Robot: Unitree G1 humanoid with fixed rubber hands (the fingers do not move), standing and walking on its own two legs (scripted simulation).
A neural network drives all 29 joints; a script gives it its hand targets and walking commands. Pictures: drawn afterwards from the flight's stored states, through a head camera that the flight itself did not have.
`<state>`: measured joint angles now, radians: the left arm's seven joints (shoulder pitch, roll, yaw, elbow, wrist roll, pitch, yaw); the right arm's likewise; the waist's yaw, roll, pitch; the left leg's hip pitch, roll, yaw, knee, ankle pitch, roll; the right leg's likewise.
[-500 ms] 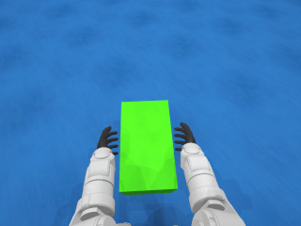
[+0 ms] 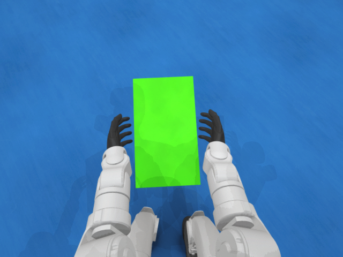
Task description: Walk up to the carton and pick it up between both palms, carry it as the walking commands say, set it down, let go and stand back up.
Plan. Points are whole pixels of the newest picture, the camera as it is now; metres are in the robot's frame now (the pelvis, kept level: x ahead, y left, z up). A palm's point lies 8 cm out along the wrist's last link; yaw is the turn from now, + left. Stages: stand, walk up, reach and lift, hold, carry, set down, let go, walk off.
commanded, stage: set down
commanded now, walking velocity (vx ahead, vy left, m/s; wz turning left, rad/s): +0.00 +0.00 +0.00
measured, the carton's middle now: (165, 133) +0.43 +0.05 -0.15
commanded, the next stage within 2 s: none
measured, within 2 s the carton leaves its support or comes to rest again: neither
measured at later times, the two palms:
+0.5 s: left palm (122, 147) +0.38 +0.17 -0.14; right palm (206, 140) +0.41 -0.07 -0.14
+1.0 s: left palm (127, 145) +0.41 +0.17 -0.22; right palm (200, 139) +0.44 -0.07 -0.22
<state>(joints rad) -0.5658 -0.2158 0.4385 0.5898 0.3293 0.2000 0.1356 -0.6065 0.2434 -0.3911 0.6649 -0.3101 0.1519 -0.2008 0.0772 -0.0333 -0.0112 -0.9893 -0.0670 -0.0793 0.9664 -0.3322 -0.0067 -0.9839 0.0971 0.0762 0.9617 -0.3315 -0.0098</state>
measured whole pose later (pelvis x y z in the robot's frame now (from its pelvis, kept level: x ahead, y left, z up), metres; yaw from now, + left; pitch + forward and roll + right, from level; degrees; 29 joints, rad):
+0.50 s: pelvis -0.01 +0.01 -0.07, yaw +0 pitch +31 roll +0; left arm -0.68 -0.19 0.43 0.63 0.26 0.20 0.21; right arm -0.77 0.17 -0.40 0.76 -0.26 0.14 -0.22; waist 0.06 -0.04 -0.10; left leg -1.40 -0.11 -0.07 1.31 -0.44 0.00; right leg -1.40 0.12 0.09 1.31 -0.45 0.02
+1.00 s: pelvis -0.03 -0.01 -0.14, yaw +0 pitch +37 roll +1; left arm -0.91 -0.09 0.48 0.70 0.25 0.25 0.16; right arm -0.99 0.14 -0.41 0.80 -0.24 0.19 -0.28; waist 0.08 -0.06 -0.07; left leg -1.71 -0.12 -0.08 1.56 -0.50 -0.05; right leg -1.72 0.17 0.08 1.57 -0.49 0.01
